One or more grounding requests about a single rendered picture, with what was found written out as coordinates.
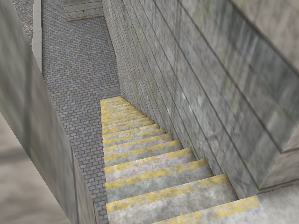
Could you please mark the stairs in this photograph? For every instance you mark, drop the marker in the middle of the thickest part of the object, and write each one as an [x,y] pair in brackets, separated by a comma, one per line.
[151,177]

